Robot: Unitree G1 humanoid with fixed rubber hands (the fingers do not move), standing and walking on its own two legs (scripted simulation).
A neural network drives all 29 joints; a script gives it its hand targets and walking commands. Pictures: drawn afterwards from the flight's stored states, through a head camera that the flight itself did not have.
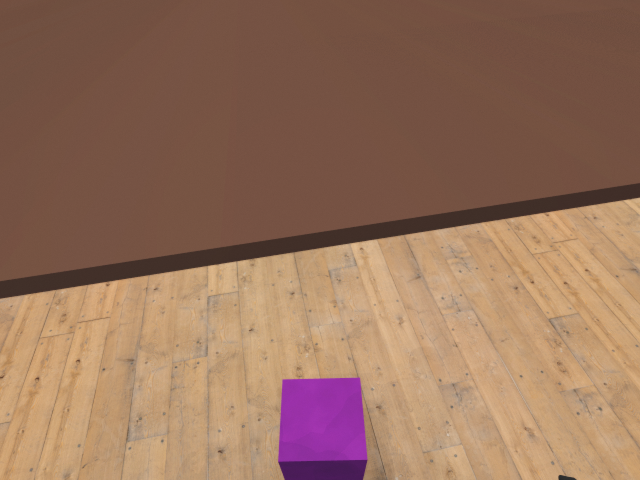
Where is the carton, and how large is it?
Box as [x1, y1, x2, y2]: [278, 378, 366, 479]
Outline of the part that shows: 283,379 278,462 284,478 362,479 366,463 366,449 359,378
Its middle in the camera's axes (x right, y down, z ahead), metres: +0.01 +0.52 +1.06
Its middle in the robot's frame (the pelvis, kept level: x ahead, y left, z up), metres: +0.41 +0.03 -0.66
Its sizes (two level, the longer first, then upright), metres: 0.210 0.200 0.250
